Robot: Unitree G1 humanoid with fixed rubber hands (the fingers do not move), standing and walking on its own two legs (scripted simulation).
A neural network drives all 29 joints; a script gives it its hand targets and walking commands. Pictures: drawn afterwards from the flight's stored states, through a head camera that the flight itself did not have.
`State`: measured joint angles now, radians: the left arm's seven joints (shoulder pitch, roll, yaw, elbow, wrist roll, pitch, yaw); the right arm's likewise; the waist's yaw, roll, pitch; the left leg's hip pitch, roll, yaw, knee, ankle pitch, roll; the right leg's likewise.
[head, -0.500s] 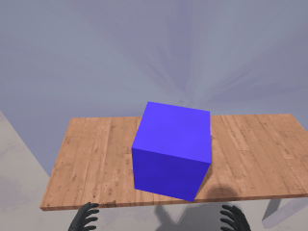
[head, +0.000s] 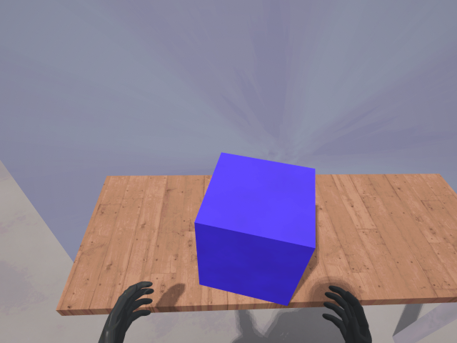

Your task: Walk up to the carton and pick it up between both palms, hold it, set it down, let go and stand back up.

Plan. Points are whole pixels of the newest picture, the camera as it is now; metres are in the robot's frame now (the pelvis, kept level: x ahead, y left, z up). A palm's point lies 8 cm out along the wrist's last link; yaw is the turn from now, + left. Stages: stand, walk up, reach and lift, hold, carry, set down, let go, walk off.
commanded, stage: reach and lift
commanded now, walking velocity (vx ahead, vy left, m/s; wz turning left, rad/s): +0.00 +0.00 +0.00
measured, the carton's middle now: (254, 229) +0.39 -0.04 -0.05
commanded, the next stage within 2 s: none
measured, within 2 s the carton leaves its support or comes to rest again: neither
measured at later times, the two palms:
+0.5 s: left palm (124, 281) +0.24 +0.20 +0.00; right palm (355, 296) +0.22 -0.20 +0.00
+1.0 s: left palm (135, 221) +0.32 +0.19 +0.07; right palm (361, 246) +0.28 -0.21 +0.06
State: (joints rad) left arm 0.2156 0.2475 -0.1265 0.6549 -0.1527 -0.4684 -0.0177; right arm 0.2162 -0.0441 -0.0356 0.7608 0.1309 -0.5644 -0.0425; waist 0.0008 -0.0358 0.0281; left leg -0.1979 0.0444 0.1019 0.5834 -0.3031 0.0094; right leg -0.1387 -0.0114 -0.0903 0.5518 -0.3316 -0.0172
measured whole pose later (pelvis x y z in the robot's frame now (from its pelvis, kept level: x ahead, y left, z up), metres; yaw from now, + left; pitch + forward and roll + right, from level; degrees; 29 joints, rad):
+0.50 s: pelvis +0.00 +0.00 +0.01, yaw -1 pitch -4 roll +0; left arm 0.04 0.25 -0.10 0.57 -0.19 -0.28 0.00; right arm 0.07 -0.07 -0.02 0.58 0.16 -0.33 -0.11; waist -0.02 -0.03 0.01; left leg -0.16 0.04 0.12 0.48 -0.26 0.01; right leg -0.12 -0.01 -0.07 0.46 -0.28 -0.01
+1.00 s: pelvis +0.01 +0.00 +0.02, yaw -2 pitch -1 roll +0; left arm -0.14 0.23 0.02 0.30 -0.17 0.14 -0.01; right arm -0.05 -0.14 0.01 0.27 0.22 0.00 -0.17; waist -0.02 -0.01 0.01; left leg -0.14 0.04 0.14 0.37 -0.20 0.01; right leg -0.10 0.00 -0.05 0.34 -0.22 -0.01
